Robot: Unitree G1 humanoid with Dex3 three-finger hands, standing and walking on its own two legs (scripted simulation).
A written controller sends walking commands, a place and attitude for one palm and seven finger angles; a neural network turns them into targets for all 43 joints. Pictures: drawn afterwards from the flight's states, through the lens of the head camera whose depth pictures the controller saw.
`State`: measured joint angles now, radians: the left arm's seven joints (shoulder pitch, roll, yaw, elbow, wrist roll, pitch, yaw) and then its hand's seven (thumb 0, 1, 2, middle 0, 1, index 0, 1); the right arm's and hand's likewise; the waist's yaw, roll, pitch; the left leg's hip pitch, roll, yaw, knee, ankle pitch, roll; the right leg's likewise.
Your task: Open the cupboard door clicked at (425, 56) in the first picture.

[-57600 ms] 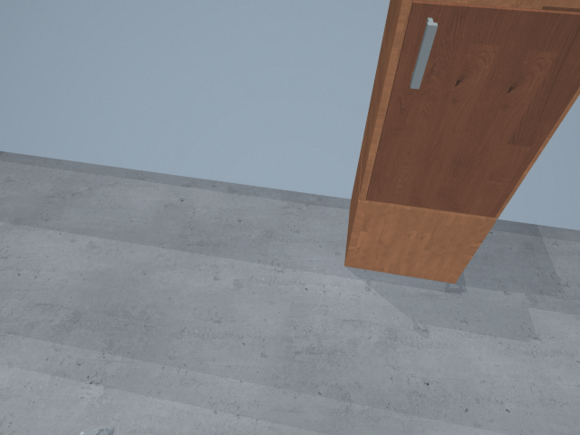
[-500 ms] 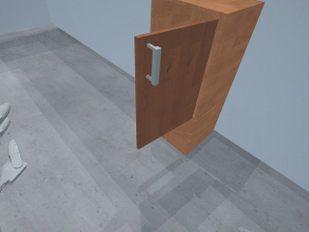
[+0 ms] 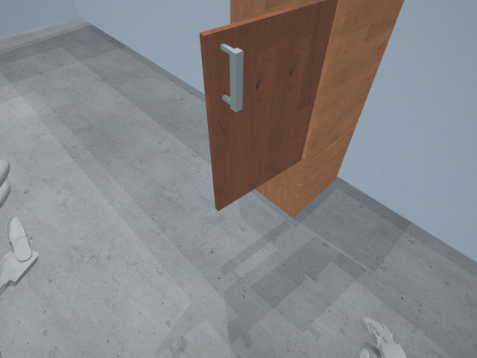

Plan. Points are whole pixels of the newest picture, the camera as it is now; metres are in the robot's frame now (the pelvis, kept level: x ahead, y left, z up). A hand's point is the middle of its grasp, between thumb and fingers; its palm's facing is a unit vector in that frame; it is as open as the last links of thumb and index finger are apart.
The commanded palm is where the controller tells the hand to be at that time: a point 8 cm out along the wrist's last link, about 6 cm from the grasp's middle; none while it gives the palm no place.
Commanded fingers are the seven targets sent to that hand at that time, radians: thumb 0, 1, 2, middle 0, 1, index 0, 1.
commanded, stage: let the arm hang, fingers relaxed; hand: left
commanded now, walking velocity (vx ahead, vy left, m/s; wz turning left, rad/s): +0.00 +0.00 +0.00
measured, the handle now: (231, 78) +0.65 +0.07 +0.15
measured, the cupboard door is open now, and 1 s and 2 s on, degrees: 84 84 84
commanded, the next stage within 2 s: look to check the result in 1.10 s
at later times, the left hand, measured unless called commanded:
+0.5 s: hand out of the picture -0.04 +0.19 -0.17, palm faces +0.13 -0.96 -0.25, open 7.1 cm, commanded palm none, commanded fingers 0.00 0.90 0.90 -0.20 -0.30 -0.20 -0.30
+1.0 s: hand out of the picture +0.00 +0.21 -0.17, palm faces +0.10 -0.97 -0.23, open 7.4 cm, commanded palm none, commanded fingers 0.00 0.90 0.90 -0.20 -0.30 -0.20 -0.30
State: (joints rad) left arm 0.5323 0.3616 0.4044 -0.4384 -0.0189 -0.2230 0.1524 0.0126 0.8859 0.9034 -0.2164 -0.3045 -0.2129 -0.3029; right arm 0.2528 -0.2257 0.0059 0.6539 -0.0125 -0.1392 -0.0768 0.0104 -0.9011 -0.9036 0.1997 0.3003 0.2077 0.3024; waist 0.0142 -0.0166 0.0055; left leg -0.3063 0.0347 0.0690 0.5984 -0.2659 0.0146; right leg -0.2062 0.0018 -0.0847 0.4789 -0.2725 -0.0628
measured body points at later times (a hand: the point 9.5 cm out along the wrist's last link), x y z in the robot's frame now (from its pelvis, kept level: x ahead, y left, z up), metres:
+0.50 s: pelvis -0.01 +0.00 +0.00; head +0.02 +0.00 +0.45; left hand -0.05 +0.24 -0.15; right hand +0.02 -0.23 -0.16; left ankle -0.01 +0.13 -0.74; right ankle +0.00 -0.09 -0.74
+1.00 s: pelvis -0.02 +0.02 +0.00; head -0.01 +0.01 +0.45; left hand +0.00 +0.26 -0.15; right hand +0.02 -0.22 -0.16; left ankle -0.01 +0.13 -0.74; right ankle +0.00 -0.09 -0.74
